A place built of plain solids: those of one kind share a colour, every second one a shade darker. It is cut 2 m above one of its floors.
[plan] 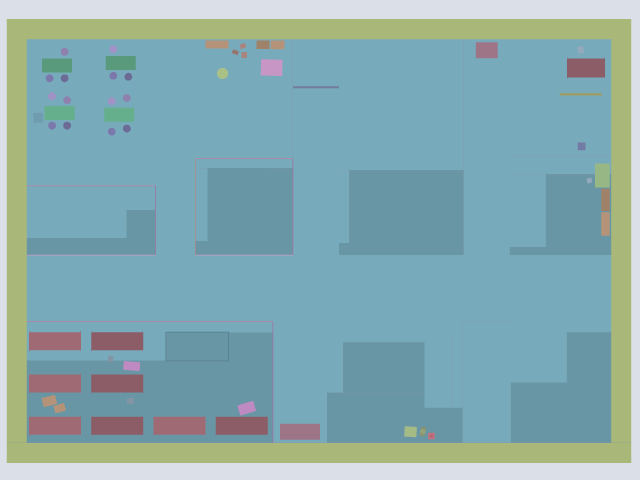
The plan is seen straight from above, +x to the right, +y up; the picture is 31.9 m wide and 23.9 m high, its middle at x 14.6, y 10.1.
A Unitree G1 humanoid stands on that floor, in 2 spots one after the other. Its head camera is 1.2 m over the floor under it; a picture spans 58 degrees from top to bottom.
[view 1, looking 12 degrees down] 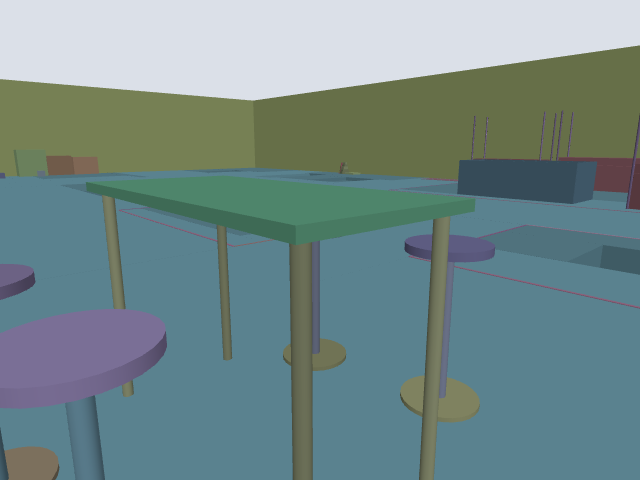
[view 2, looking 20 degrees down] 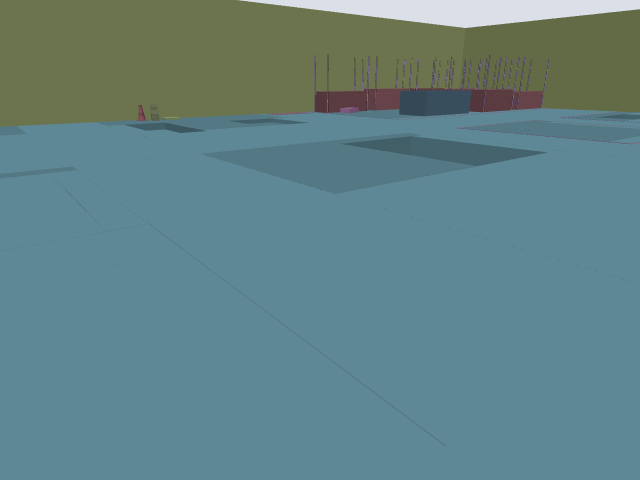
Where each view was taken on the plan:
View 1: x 3.20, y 17.21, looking -42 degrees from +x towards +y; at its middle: top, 0.90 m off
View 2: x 25.26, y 17.76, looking -128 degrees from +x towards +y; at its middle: floor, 3.95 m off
